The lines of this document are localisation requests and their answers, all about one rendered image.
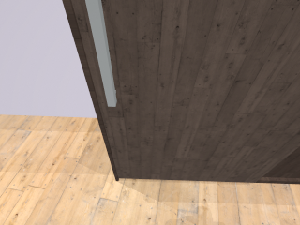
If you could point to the wardrobe door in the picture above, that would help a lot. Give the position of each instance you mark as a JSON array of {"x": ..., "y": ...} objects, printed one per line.
[
  {"x": 289, "y": 167},
  {"x": 206, "y": 90}
]

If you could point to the handle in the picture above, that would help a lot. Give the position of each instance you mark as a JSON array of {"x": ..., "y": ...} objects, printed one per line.
[{"x": 97, "y": 22}]

